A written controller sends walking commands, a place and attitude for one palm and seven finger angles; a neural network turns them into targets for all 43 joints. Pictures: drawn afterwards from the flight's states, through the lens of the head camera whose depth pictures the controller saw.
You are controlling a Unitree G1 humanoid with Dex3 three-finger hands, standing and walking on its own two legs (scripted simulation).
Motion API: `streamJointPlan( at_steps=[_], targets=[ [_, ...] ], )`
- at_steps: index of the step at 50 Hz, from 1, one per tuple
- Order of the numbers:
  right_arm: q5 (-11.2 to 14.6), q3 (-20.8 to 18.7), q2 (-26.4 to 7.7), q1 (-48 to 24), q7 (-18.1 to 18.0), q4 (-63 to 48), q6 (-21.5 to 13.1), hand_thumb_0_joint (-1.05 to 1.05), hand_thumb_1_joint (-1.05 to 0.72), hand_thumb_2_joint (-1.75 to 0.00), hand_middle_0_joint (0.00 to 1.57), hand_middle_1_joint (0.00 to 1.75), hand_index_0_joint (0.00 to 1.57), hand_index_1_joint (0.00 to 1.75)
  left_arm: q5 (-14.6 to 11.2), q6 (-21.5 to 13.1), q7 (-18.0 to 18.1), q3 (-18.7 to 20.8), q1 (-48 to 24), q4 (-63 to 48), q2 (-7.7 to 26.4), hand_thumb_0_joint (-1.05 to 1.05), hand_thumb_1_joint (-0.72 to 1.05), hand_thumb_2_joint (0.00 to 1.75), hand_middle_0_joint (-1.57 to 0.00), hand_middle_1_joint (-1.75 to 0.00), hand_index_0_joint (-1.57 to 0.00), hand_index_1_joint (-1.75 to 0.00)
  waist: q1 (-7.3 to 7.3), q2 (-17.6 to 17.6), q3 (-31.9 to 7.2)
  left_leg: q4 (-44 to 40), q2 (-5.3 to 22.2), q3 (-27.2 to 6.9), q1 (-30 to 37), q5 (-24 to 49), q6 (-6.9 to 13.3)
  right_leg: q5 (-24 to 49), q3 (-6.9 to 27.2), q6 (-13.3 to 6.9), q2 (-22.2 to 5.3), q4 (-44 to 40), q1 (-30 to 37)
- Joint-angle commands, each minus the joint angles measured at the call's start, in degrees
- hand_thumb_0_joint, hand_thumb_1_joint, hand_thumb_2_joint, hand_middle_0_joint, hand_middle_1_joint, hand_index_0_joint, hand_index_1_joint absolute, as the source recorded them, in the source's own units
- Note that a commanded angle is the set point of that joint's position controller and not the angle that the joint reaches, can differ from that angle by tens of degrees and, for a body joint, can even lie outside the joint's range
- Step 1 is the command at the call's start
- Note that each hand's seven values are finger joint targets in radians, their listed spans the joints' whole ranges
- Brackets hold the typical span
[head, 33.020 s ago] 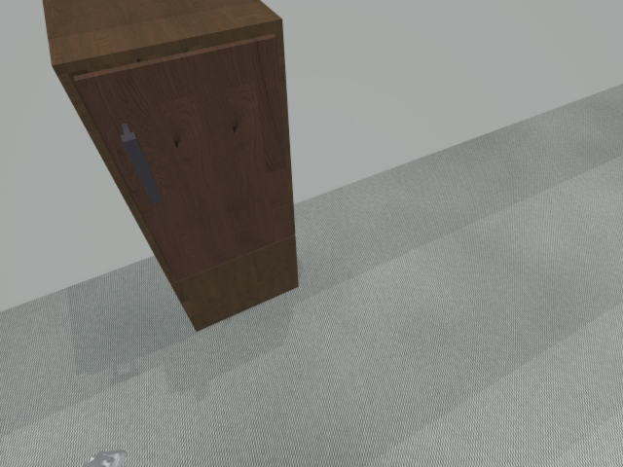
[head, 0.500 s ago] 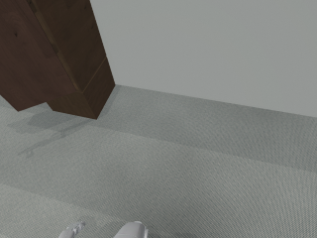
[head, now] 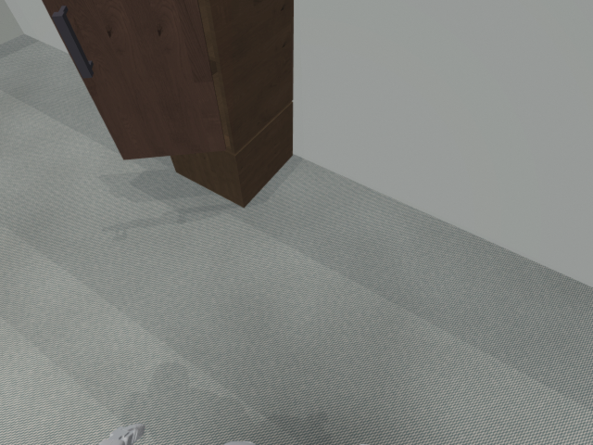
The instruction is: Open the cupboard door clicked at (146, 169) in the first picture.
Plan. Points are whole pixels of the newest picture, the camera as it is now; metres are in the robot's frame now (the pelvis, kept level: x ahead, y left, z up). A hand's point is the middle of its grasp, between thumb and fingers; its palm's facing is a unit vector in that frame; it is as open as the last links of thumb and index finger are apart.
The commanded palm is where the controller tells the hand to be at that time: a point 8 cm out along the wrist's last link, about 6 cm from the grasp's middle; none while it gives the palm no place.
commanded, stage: turn to face it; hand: left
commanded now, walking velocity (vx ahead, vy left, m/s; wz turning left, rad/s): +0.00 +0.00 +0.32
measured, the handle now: (76, 42) +0.97 +0.62 +0.00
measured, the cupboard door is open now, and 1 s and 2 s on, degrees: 41 41 41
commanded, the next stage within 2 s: take the last steps up to it in 0.20 s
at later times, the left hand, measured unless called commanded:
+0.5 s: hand out of the picture +0.03 +0.21 -0.17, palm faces +0.22 -0.96 -0.18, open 7.4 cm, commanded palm none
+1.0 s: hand out of the picture +0.03 +0.25 -0.19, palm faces +0.38 -0.91 -0.17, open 7.4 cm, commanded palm none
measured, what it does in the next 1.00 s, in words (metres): walks ahead, turning left: right foot, then left foot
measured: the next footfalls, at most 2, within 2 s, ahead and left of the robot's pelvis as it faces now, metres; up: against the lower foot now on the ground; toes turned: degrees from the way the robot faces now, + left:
right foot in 0.04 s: +0.05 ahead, -0.14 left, +0.00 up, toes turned -2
left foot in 0.32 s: +0.04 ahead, +0.11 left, +0.00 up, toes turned +11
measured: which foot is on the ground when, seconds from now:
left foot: down 0.00-0.02, up 0.04-0.30, down 0.32-0.62, up 0.64-0.96, down 0.98-1.00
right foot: up 0.00-0.02, down 0.04-0.32, up 0.34-0.60, down 0.62-0.96, up 0.98-1.00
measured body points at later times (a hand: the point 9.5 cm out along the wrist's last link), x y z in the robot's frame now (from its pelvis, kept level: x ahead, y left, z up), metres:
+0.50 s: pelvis +0.03 +0.01 +0.01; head +0.06 +0.04 +0.45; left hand +0.02 +0.26 -0.15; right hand +0.15 -0.21 -0.13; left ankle +0.00 +0.11 -0.73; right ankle +0.01 -0.13 -0.68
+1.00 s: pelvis +0.15 +0.11 -0.01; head +0.19 +0.13 +0.43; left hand +0.01 +0.30 -0.17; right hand +0.33 -0.10 -0.15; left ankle +0.19 +0.24 -0.74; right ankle +0.07 -0.11 -0.71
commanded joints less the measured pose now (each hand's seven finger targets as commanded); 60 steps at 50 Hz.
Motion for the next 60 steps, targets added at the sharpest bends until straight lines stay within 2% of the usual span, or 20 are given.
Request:
streamJointPlan(
  at_steps=[1, 2, 5, 13, 14, 16, 18, 26, 29, 30, 31, 33, 38, 44, 46, 47, 48, 49, 55, 60],
  targets=[
    [1.13, -2.19, -5.02, -1.99, -0.23, -6.38, -1.44, 0.0, -0.9, -0.9, 0.2, 0.3, 0.2, 0.3, 1.27, -2.44, 0.91, 2.81, 8.61, -1.96, 11.55, 0.0, 0.9, 0.9, -0.2, -0.3, -0.2, -0.3, 3.03, -15.26, -6.96, 11.22, -2.9, 2.17, -14.52, -10.93, -0.48, 7.74, 19.79, -7.56, -17.67, -24.67, 18.82],
    [0.88, -2.2, -5.59, -2.83, 0.13, -7.13, -1.34, 0.0, -0.9, -0.9, 0.2, 0.3, 0.2, 0.3, 1.2, -2.3, 0.8, 2.58, 7.85, -2.73, 12.96, 0.0, 0.9, 0.9, -0.2, -0.3, -0.2, -0.3, 3.6, -15.41, -6.7, 23.77, -2.59, 2.38, -11.97, -20.32, -0.43, 10.38, 21.94, -12.54, -24.29, -26.44, 12.38],
    [0.88, -2.17, -5.33, -2.93, 0.1, -4.41, -0.67, 0.0, -0.9, -0.9, 0.2, 0.3, 0.2, 0.3, 0.85, -2.61, 1.47, 1.54, 3.0, -2.89, 7.54, 0.0, 0.9, 0.9, -0.2, -0.3, -0.2, -0.3, 0.76, -15.78, -4.32, 33.14, 1.13, 1.79, -12.85, -14.14, -1.22, 27.5, 10.68, -11.94, -16.98, -21.1, 11.59],
    [1.18, -0.43, -2.44, -0.47, 0.17, -1.17, -1.87, 0.0, -0.9, -0.9, 0.2, 0.3, 0.2, 0.3, 0.49, -2.57, 1.07, 1.84, 5.91, 0.94, 8.77, 0.0, 0.9, 0.9, -0.2, -0.3, -0.2, -0.3, 0.46, -11.26, -6.52, -3.03, -0.93, 8.39, 4.46, -1.39, -0.96, 32.26, 0.89, -7.1, -13.54, -12.91, 12.87],
    [1.12, -0.71, -4.12, 1.49, 0.2, -0.57, -2.31, 0.0, -0.9, -0.9, 0.2, 0.3, 0.2, 0.3, 0.12, -2.37, 0.89, 1.54, 5.42, 1.08, 7.7, 0.0, 0.9, 0.9, -0.2, -0.3, -0.2, -0.3, -0.53, -7.68, -7.64, -8.94, 1.33, 5.64, 10.06, 5.91, 0.06, 26.54, -0.75, -4.56, -12.06, -8.71, 9.2],
    [0.1, -2.24, -12.59, 5.16, -0.61, -0.34, -2.59, 0.0, -0.9, -0.9, 0.2, 0.3, 0.2, 0.3, -0.49, -1.67, 0.67, 0.08, 5.0, -1.16, 2.41, 0.0, 0.9, 0.9, -0.2, -0.3, -0.2, -0.3, -2.07, 14.44, -10.12, -12.69, 20.95, -15.71, 16.5, 26.62, 11.26, -12.14, -4.3, 0.63, -3.17, 5.83, -4.17],
    [-0.36, -2.27, -12.1, 6.23, -1.73, 0.48, -2.6, 0.0, -0.9, -0.9, 0.2, 0.3, 0.2, 0.3, 0.39, -0.86, 0.4, 0.5, -0.88, -1.33, 2.99, 0.0, 0.9, 0.9, -0.2, -0.3, -0.2, -0.3, -3.61, 15.47, -6.79, -15.03, 18.5, -17.03, 13.67, 10.56, 13.9, -13.77, -0.78, -0.79, -1.81, 17.83, -10.26],
    [-0.01, -1.21, -8.65, 5.52, -1.67, 1.77, -4.18, 0.0, -0.9, -0.9, 0.2, 0.3, 0.2, 0.3, 0.54, -2.56, -1.69, 0.34, -0.16, 1.11, 0.5, 0.0, 0.9, 0.9, -0.2, -0.3, -0.2, -0.3, -0.54, 7.54, -4.45, -16.17, 11.49, -9.84, 8.72, 0.03, 11.36, -5.13, -3.1, -2.12, 0.08, 2.46, -1.3],
    [0.59, -1.3, -8.08, 2.83, -1.27, 1.66, -4.01, 0.0, -0.9, -0.9, 0.2, 0.3, 0.2, 0.3, 0.66, -3.22, -1.6, 1.22, 7.68, 3.72, 1.71, 0.0, 0.9, 0.9, -0.2, -0.3, -0.2, -0.3, 3.81, 3.78, -4.36, -9.9, 7.14, -6.26, -2.03, -7.91, 8.17, 3.26, -3.93, -2.41, 0.97, -12.4, 16.12],
    [1.0, -1.02, -5.74, 2.29, -0.96, 1.01, -4.2, 0.0, -0.9, -0.9, 0.2, 0.3, 0.2, 0.3, 1.05, -3.77, -1.17, 2.04, 11.93, 4.82, 4.32, 0.0, 0.9, 0.9, -0.2, -0.3, -0.2, -0.3, 5.9, -3.59, -4.5, -1.17, 2.41, -1.21, -11.33, -11.35, 5.34, -1.87, 3.26, -3.99, -5.29, -19.86, 26.11],
    [1.27, -0.46, -2.35, 1.52, -0.46, -0.94, -4.48, 0.0, -0.9, -0.9, 0.2, 0.3, 0.2, 0.3, 1.46, -4.18, -0.54, 3.33, 16.16, 5.74, 10.37, 0.0, 0.9, 0.9, -0.2, -0.3, -0.2, -0.3, 7.8, -20.61, -3.8, 14.54, -3.34, 6.45, -22.67, -18.49, 1.58, -7.98, 25.24, -9.89, -22.25, -29.1, 32.06],
    [0.08, -1.44, -5.38, -3.63, 0.26, -2.27, -3.68, 0.0, -0.9, -0.9, 0.2, 0.3, 0.2, 0.3, 0.79, -4.39, 0.17, 2.87, 14.65, 5.31, 10.07, 0.0, 0.9, 0.9, -0.2, -0.3, -0.2, -0.3, 6.2, -13.75, 2.68, 31.11, 2.22, 0.2, -24.71, -14.25, 0.84, -15.46, 31.09, -14.32, -26.21, -33.16, 18.54],
    [0.51, -0.84, -1.66, -1.43, 2.08, 0.22, -2.8, 0.0, -0.9, -0.9, 0.2, 0.3, 0.2, 0.3, 0.74, -6.35, 0.25, 1.4, 9.76, 5.84, 4.97, 0.0, 0.9, 0.9, -0.2, -0.3, -0.2, -0.3, 1.94, -11.24, 1.37, 24.03, 5.39, 5.84, -18.09, 0.16, -1.77, 14.37, 3.76, -8.85, -17.29, -30.63, 15.4],
    [0.87, 0.03, 0.22, -3.75, 3.08, -1.1, -4.03, 0.0, -0.9, -0.9, 0.2, 0.3, 0.2, 0.3, 1.1, -6.11, 0.13, 1.87, 12.35, 9.34, 7.61, 0.0, 0.9, 0.9, -0.2, -0.3, -0.2, -0.3, 3.05, -12.61, -1.16, 4.06, 1.76, 12.0, -6.22, 0.74, -0.2, 23.26, -2.86, -7.21, -16.16, -24.88, 16.71],
    [0.42, -0.35, -1.91, 3.61, 2.38, 0.99, -4.75, 0.0, -0.9, -0.9, 0.2, 0.3, 0.2, 0.3, 0.81, -5.68, 0.06, 2.18, 10.08, 9.04, 7.76, 0.0, 0.9, 0.9, -0.2, -0.3, -0.2, -0.3, -1.33, -10.71, -2.95, -3.26, -0.6, 14.64, 7.09, 3.27, 0.82, 25.42, -5.81, -5.74, -14.15, -16.86, 11.3],
    [0.12, -1.2, -5.78, 12.24, 1.56, 3.47, -5.1, 0.0, -0.9, -0.9, 0.2, 0.3, 0.2, 0.3, 0.79, -5.46, -0.29, 1.77, 10.03, 8.42, 6.08, 0.0, 0.9, 0.9, -0.2, -0.3, -0.2, -0.3, -4.97, -2.84, -7.6, -4.94, 0.98, 12.61, 18.93, 1.85, 1.98, 24.73, -8.03, -4.46, -11.86, -4.23, 6.58],
    [-0.78, -3.21, -13.18, 20.56, 0.44, 5.22, -5.59, 0.0, -0.9, -0.9, 0.2, 0.3, 0.2, 0.3, 0.09, -4.97, -0.75, 1.17, 12.23, 7.02, 1.95, 0.0, 0.9, 0.9, -0.2, -0.3, -0.2, -0.3, -7.53, 14.17, -14.43, -7.36, 15.89, -8.78, 30.94, 0.77, 7.5, 0.82, -10.94, -1.7, -3.54, 14.05, -7.35],
    [-0.18, -3.45, -15.39, 24.89, -0.77, 6.1, -5.08, 0.0, -0.9, -0.9, 0.2, 0.3, 0.2, 0.3, 0.17, -4.92, -0.63, 0.08, 7.53, 4.04, 0.2, 0.0, 0.9, 0.9, -0.2, -0.3, -0.2, -0.3, -8.73, 14.97, -14.92, -14.98, 22.39, -18.16, 30.27, 0.2, 11.9, -13.97, -4.65, -2.54, -0.75, 27.17, -14.27],
    [-0.06, -0.65, -5.57, 7.39, -1.68, 3.42, -6.58, 0.0, -0.9, -0.9, 0.2, 0.3, 0.2, 0.3, 0.84, -3.26, -1.4, 0.16, 7.71, 6.75, -1.61, 0.0, 0.9, 0.9, -0.2, -0.3, -0.2, -0.3, 0.57, 7.02, -3.46, -21.9, 17.14, -3.6, 4.7, -4.24, 10.12, 0.58, -0.54, -3.66, -6.36, 25.94, -11.37],
    [-0.08, -0.9, -5.1, 8.25, -1.11, 5.07, -6.71, 0.0, -0.9, -0.9, 0.2, 0.3, 0.2, 0.3, 0.82, -3.14, -1.64, -0.03, 3.57, 4.58, -2.48, 0.0, 0.9, 0.9, -0.2, -0.3, -0.2, -0.3, 0.91, 2.39, -1.29, -24.04, 15.88, 1.28, 4.34, -2.51, 11.34, 4.99, -2.59, -3.54, -4.65, 6.74, -5.02]
  ],
)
